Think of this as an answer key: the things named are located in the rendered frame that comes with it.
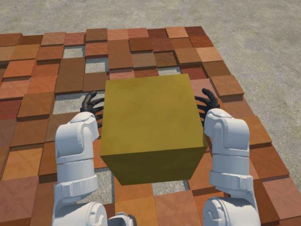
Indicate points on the left robot forearm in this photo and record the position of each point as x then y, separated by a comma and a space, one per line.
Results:
76, 178

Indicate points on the right robot hand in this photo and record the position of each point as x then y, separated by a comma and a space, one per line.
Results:
210, 104

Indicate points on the robot left shin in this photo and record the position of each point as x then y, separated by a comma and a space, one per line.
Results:
121, 213

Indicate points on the right robot forearm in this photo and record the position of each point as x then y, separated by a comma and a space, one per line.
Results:
230, 149

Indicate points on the right robot upper arm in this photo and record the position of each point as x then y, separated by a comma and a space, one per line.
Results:
227, 211

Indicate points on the left robot upper arm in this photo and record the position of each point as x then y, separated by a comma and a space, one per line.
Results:
82, 214

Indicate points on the left robot hand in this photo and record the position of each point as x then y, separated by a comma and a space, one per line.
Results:
87, 106

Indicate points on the left robot thigh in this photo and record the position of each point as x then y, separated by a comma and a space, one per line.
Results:
120, 220

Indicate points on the carton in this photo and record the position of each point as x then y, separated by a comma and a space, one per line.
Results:
151, 131

